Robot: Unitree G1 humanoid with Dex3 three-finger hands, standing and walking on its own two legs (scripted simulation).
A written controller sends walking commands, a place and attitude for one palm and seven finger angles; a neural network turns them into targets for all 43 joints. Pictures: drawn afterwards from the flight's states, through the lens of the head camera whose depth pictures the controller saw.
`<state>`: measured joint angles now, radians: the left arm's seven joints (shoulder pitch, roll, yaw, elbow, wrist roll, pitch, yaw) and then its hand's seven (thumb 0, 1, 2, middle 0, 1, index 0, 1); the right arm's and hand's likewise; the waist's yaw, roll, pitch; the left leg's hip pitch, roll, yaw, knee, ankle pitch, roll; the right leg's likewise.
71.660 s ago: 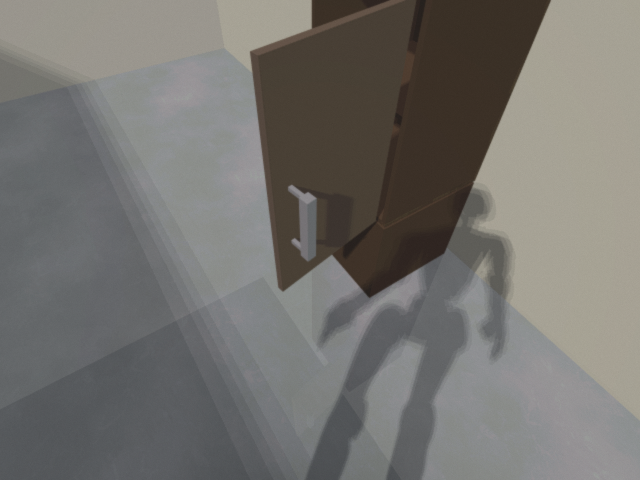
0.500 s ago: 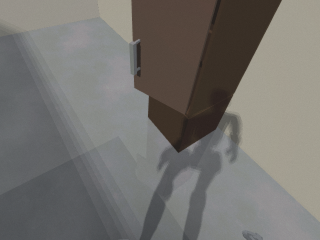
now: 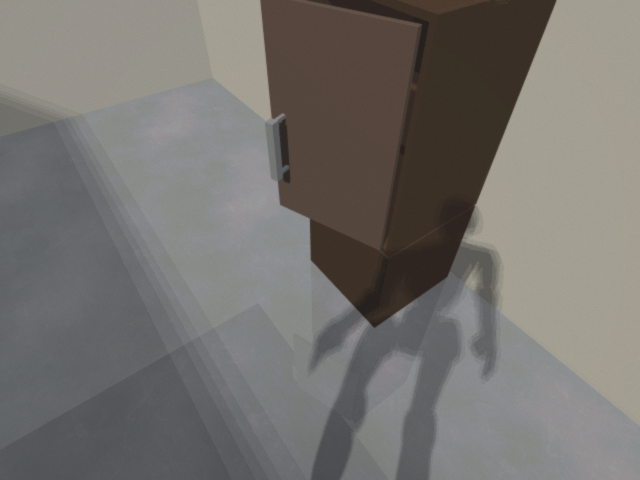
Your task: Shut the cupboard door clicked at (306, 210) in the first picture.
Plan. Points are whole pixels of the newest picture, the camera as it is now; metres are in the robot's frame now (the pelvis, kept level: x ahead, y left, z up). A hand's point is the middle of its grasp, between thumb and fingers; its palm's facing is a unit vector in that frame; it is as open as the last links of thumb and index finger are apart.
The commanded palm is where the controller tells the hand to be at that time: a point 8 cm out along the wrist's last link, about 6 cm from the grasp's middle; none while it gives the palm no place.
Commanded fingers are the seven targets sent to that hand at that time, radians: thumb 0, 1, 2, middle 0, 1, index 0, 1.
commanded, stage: let the arm hang, fingers relaxed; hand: left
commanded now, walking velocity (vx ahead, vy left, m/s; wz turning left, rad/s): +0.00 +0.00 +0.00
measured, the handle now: (279, 147) +0.92 +0.16 -0.11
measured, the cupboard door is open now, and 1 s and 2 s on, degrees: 21 21 21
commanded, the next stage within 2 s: look to check the result in 0.28 s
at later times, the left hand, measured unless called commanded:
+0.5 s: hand out of the picture +0.08 +0.22 -0.16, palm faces -0.03 -0.96 -0.29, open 7.4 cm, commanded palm none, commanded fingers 0.00 0.90 0.90 -0.20 -0.30 -0.20 -0.30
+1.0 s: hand out of the picture +0.10 +0.21 -0.16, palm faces -0.02 -0.95 -0.30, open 7.4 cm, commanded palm none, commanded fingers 0.00 0.90 0.90 -0.20 -0.30 -0.20 -0.30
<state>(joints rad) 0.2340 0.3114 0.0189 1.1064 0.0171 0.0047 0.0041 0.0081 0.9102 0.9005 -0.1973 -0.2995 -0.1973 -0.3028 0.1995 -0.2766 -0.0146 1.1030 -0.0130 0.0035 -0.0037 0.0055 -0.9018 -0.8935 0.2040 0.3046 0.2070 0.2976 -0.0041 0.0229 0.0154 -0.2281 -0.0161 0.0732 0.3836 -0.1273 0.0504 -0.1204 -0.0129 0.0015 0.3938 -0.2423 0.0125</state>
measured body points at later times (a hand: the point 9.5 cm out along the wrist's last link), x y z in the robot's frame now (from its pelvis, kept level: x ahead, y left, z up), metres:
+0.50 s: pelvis +0.02 -0.01 +0.00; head +0.04 -0.01 +0.45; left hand +0.08 +0.27 -0.14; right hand +0.08 -0.30 -0.13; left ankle +0.05 +0.09 -0.74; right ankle -0.02 -0.13 -0.74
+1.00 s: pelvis +0.05 -0.02 +0.00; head +0.06 -0.02 +0.45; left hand +0.10 +0.26 -0.14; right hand +0.11 -0.30 -0.14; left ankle +0.05 +0.09 -0.74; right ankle -0.02 -0.13 -0.74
